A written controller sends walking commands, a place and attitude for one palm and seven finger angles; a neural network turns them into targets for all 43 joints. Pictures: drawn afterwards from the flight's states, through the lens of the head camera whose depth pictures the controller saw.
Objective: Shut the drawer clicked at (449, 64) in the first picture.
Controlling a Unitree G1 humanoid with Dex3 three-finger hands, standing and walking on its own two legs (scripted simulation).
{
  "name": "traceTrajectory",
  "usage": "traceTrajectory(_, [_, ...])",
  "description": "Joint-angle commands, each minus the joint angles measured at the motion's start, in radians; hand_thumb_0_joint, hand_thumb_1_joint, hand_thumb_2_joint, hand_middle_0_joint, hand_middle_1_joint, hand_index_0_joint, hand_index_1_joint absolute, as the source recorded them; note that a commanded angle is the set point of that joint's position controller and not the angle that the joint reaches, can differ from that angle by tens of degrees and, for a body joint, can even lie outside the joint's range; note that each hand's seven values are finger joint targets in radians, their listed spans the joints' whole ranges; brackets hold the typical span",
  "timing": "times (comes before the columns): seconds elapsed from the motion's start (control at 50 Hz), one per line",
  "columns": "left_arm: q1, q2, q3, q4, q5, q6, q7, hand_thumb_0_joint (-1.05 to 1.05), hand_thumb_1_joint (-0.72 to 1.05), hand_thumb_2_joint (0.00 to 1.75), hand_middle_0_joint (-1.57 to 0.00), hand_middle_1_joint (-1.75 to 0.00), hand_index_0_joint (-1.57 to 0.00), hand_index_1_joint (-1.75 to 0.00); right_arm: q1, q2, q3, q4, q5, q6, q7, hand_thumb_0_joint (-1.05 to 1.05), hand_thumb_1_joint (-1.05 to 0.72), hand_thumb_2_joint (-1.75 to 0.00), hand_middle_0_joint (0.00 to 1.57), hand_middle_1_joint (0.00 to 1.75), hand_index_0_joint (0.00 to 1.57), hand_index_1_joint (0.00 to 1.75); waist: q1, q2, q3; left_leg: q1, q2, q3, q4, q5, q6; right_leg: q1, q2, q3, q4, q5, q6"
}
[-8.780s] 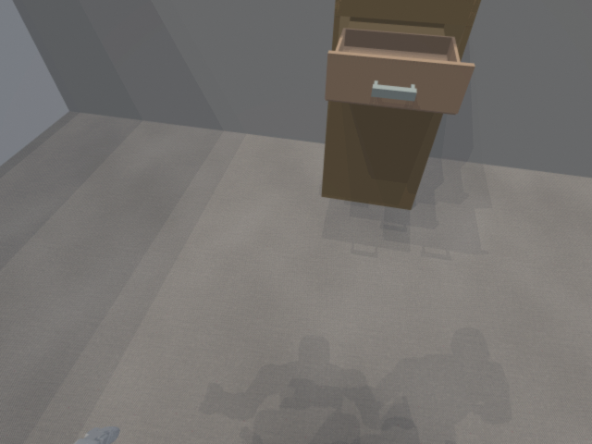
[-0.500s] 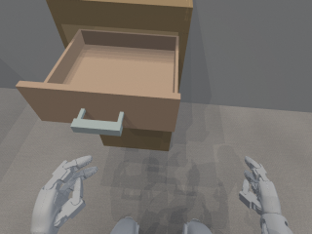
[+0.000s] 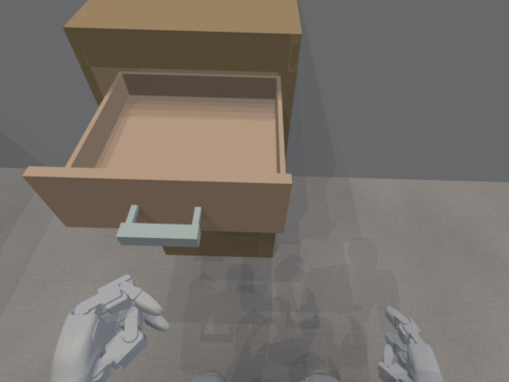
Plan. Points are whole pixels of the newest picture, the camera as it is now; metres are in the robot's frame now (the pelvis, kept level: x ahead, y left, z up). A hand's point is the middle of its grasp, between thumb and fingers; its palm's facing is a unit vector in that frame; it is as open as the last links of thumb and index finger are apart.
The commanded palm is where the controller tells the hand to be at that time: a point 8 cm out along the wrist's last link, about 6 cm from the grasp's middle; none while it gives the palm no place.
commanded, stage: raise the hand and make a fist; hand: left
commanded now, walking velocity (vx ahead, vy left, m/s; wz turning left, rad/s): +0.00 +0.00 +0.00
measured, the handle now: (163, 223) +0.34 +0.17 +0.06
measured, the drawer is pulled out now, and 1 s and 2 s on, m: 0.30 0.30 0.30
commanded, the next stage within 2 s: bring the fist close to the handle in 0.96 s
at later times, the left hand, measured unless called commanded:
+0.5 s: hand (137, 331) +0.16 +0.13 +0.14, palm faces +0.05 -1.00 -0.06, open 3.2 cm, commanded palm +0.11 +0.18 +0.15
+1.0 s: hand (130, 327) +0.16 +0.14 +0.15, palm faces +0.06 -1.00 -0.07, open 3.3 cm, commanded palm +0.11 +0.19 +0.16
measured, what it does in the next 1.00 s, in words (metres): stands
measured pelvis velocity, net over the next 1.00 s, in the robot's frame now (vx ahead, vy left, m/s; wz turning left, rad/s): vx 0.01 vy -0.01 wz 0.01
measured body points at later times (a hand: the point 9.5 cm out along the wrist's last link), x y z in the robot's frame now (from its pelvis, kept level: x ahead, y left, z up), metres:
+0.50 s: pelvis +0.02 +0.00 +0.01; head +0.02 -0.01 +0.46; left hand +0.15 +0.19 +0.15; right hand +0.22 -0.20 -0.03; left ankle -0.02 +0.12 -0.67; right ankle +0.03 -0.14 -0.67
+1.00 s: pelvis +0.01 -0.01 +0.03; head +0.01 -0.02 +0.48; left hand +0.15 +0.19 +0.15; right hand +0.21 -0.23 -0.02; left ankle -0.02 +0.12 -0.67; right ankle +0.03 -0.14 -0.67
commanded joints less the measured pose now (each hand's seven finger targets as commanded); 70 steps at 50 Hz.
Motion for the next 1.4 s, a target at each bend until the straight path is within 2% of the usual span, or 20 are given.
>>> traceTrajectory(0.0, [0.063,0.058,0.024,-0.277,0.008,-0.06,0.017,0.0,0.9,0.9,-1.16,-1.34,-1.16,-1.34,-0.104,-0.096,-0.034,-0.207,0.008,-0.054,-0.007,0.0,-0.9,-0.9,0.2,0.3,0.2,0.3,0.017,-0.01,-0.119,0.032,-0.031,0.011,-0.203,0.311,0.029,0.177,0.052,-0.043,-0.123,0.163,-0.044])
traceTrajectory(0.12, [0.116,0.058,0.028,-0.323,0.008,-0.013,0.018,0.0,0.9,0.9,-1.28,-1.47,-1.28,-1.47,-0.104,-0.085,-0.029,-0.229,0.014,-0.025,-0.011,0.0,-0.9,-0.9,0.2,0.3,0.2,0.3,0.028,-0.018,-0.1,0.056,-0.03,0.017,-0.221,0.337,0.029,0.209,0.054,-0.045,-0.14,0.204,-0.043])
traceTrajectory(0.18, [0.11,0.048,0.005,-0.376,0.0,0.002,0.012,0.0,0.9,0.9,-1.34,-1.53,-1.34,-1.53,-0.102,-0.085,-0.02,-0.24,0.016,-0.029,-0.009,0.0,-0.9,-0.9,0.2,0.3,0.2,0.3,0.025,0.005,-0.098,0.079,-0.026,0.013,-0.232,0.349,0.027,0.213,0.054,-0.05,-0.143,0.212,-0.041])
traceTrajectory(0.24, [0.101,0.04,-0.013,-0.381,0.003,0.025,0.009,0.0,0.9,0.9,-1.4,-1.6,-1.4,-1.6,-0.101,-0.084,-0.013,-0.24,0.018,-0.028,-0.009,0.0,-0.9,-0.9,0.2,0.3,0.2,0.3,0.015,-0.015,-0.066,0.083,-0.025,0.011,-0.238,0.327,0.031,0.21,0.056,-0.049,-0.162,0.201,-0.039])
traceTrajectory(0.28, [0.087,0.053,-0.01,-0.41,0.006,0.036,0.008,0.0,0.9,0.9,-1.4,-1.6,-1.4,-1.6,-0.1,-0.087,-0.007,-0.244,0.018,-0.033,-0.009,0.0,-0.9,-0.9,0.2,0.3,0.2,0.3,0.018,0.013,-0.068,0.095,-0.023,0.006,-0.247,0.325,0.029,0.217,0.054,-0.049,-0.165,0.192,-0.041])
traceTrajectory(0.38, [0.135,0.058,0.0,-0.453,0.007,0.073,0.01,0.0,0.9,0.9,-1.4,-1.6,-1.4,-1.6,-0.104,-0.076,-0.004,-0.243,0.022,-0.042,-0.007,0.0,-0.9,-0.9,0.2,0.3,0.2,0.3,0.031,-0.007,-0.089,0.128,-0.023,0.01,-0.261,0.377,0.029,0.265,0.051,-0.052,-0.178,0.251,-0.039])
traceTrajectory(0.56, [0.146,0.074,0.034,-0.46,-0.01,0.105,0.013,0.0,0.9,0.9,-1.4,-1.6,-1.4,-1.6,-0.134,-0.07,0.007,-0.225,0.033,-0.066,-0.02,0.0,-0.9,-0.9,0.2,0.3,0.2,0.3,0.039,-0.04,-0.013,0.129,-0.028,0.018,-0.3,0.302,0.028,0.293,0.053,-0.037,-0.241,0.193,-0.039])
traceTrajectory(0.64, [0.108,0.053,0.013,-0.439,-0.021,0.102,-0.002,0.0,0.9,0.9,-1.4,-1.6,-1.4,-1.6,-0.129,-0.078,0.01,-0.215,0.035,-0.087,-0.027,0.0,-0.9,-0.9,0.2,0.3,0.2,0.3,0.029,-0.04,0.009,0.136,-0.033,0.02,-0.311,0.273,0.03,0.287,0.051,-0.028,-0.267,0.155,-0.036])
traceTrajectory(0.66, [0.118,0.071,0.038,-0.427,-0.024,0.099,-0.003,0.0,0.9,0.9,-1.4,-1.6,-1.4,-1.6,-0.126,-0.078,0.005,-0.211,0.036,-0.092,-0.029,0.0,-0.9,-0.9,0.2,0.3,0.2,0.3,0.035,-0.058,-0.002,0.137,-0.032,0.023,-0.306,0.272,0.03,0.293,0.051,-0.021,-0.275,0.15,-0.035])
traceTrajectory(0.8, [0.071,0.104,0.085,-0.397,-0.031,0.078,-0.008,0.0,0.9,0.9,-1.4,-1.6,-1.4,-1.6,-0.13,-0.081,0.007,-0.189,0.036,-0.112,-0.033,0.0,-0.9,-0.9,0.2,0.3,0.2,0.3,0.038,-0.032,0.002,0.144,-0.036,0.027,-0.314,0.265,0.029,0.303,0.052,-0.01,-0.296,0.129,-0.038])
traceTrajectory(0.98, [0.059,0.079,0.068,-0.377,-0.048,0.086,-0.031,0.0,0.9,0.9,-1.4,-1.6,-1.4,-1.6,-0.13,-0.082,0.008,-0.174,0.036,-0.14,-0.029,0.0,-0.9,-0.9,0.2,0.3,0.2,0.3,0.039,-0.029,-0.015,0.173,-0.04,0.028,-0.326,0.311,0.029,0.33,0.051,-0.017,-0.298,0.205,-0.036])
traceTrajectory(1.04, [0.057,0.062,0.046,-0.376,-0.04,0.095,-0.029,0.0,0.9,0.9,-1.4,-1.6,-1.4,-1.6,-0.131,-0.082,0.011,-0.173,0.034,-0.141,-0.027,0.0,-0.9,-0.9,0.2,0.3,0.2,0.3,0.035,-0.02,0.001,0.176,-0.04,0.027,-0.333,0.315,0.03,0.321,0.053,-0.027,-0.293,0.215,-0.036])
traceTrajectory(1.06, [0.044,0.067,0.059,-0.342,-0.041,0.098,-0.026,0.0,0.9,0.9,-1.4,-1.6,-1.4,-1.6,-0.128,-0.082,0.008,-0.164,0.032,-0.139,-0.028,0.0,-0.9,-0.9,0.2,0.3,0.2,0.3,0.032,-0.062,0.014,0.161,-0.038,0.023,-0.331,0.312,0.028,0.319,0.054,-0.025,-0.296,0.211,-0.034])
traceTrajectory(1.08, [0.05,0.066,0.062,-0.327,-0.037,0.096,-0.025,0.0,0.9,0.9,-1.4,-1.6,-1.4,-1.6,-0.125,-0.086,0.004,-0.16,0.031,-0.134,-0.029,0.0,-0.9,-0.9,0.2,0.3,0.2,0.3,0.031,-0.066,0.011,0.164,-0.039,0.025,-0.328,0.313,0.029,0.313,0.056,-0.025,-0.293,0.212,-0.033])
traceTrajectory(1.12, [0.029,0.062,0.056,-0.307,-0.028,0.095,-0.022,0.0,0.9,0.9,-1.4,-1.6,-1.4,-1.6,-0.124,-0.087,0.007,-0.159,0.027,-0.125,-0.027,0.0,-0.9,-0.9,0.2,0.3,0.2,0.3,0.028,-0.052,0.019,0.153,-0.041,0.024,-0.33,0.299,0.027,0.301,0.056,-0.03,-0.286,0.192,-0.034])
traceTrajectory(1.16, [0.019,0.058,0.054,-0.3,-0.027,0.08,-0.022,0.0,0.9,0.9,-1.4,-1.6,-1.4,-1.6,-0.121,-0.089,0.001,-0.162,0.023,-0.12,-0.027,0.0,-0.9,-0.9,0.2,0.3,0.2,0.3,0.027,-0.061,-0.002,0.15,-0.042,0.026,-0.317,0.308,0.029,0.299,0.054,-0.025,-0.28,0.202,-0.032])
traceTrajectory(1.22, [-0.029,0.067,0.056,-0.301,-0.017,0.054,-0.016,0.0,0.9,0.9,-1.4,-1.6,-1.4,-1.6,-0.112,-0.093,0.003,-0.163,0.016,-0.112,-0.024,0.0,-0.9,-0.9,0.2,0.3,0.2,0.3,0.022,-0.02,-0.022,0.147,-0.044,0.023,-0.308,0.306,0.028,0.285,0.054,-0.026,-0.262,0.191,-0.036])
traceTrajectory(1.3, [-0.048,0.062,0.054,-0.264,-0.018,0.023,-0.016,0.0,0.9,0.9,-1.4,-1.6,-1.4,-1.6,-0.108,-0.097,-0.003,-0.157,0.011,-0.105,-0.019,0.0,-0.9,-0.9,0.2,0.3,0.2,0.3,0.016,-0.025,-0.052,0.131,-0.043,0.021,-0.287,0.323,0.026,0.278,0.054,-0.027,-0.238,0.213,-0.036])
traceTrajectory(1.34, [-0.045,0.027,0.014,-0.254,-0.017,0.016,-0.018,0.0,0.9,0.9,-1.4,-1.6,-1.4,-1.6,-0.101,-0.097,-0.002,-0.166,0.01,-0.101,-0.015,0.0,-0.9,-0.9,0.2,0.3,0.2,0.3,0.012,-0.018,-0.057,0.124,-0.044,0.02,-0.282,0.331,0.025,0.266,0.052,-0.032,-0.225,0.225,-0.036])
traceTrajectory(1.38, [-0.059,0.045,0.029,-0.223,-0.013,0.013,-0.015,0.0,0.9,0.9,-1.4,-1.6,-1.4,-1.6,-0.1,-0.101,-0.008,-0.162,0.011,-0.093,-0.015,0.0,-0.9,-0.9,0.2,0.3,0.2,0.3,0.009,-0.036,-0.053,0.11,-0.041,0.017,-0.275,0.327,0.023,0.253,0.054,-0.032,-0.216,0.219,-0.037])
